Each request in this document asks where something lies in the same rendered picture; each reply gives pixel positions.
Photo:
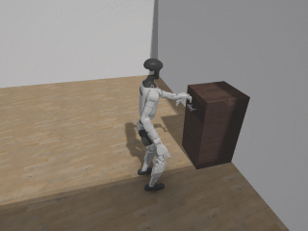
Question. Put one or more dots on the handle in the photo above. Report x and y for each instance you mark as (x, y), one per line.
(190, 108)

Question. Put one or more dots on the right robot hand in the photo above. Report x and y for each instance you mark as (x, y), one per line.
(161, 150)

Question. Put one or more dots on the cabinet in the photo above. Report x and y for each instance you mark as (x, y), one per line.
(213, 143)

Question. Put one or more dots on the right robot forearm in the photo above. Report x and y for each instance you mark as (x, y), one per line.
(149, 128)

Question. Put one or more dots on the left robot hand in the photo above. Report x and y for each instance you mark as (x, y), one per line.
(183, 95)

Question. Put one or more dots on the robot right upper arm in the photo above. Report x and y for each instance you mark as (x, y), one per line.
(151, 99)

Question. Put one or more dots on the drawer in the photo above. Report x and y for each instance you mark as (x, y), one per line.
(200, 109)

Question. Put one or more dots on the robot left foot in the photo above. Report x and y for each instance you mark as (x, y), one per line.
(147, 171)

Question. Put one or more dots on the humanoid robot head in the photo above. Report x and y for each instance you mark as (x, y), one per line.
(153, 65)

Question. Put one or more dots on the left robot forearm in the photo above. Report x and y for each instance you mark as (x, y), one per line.
(169, 95)

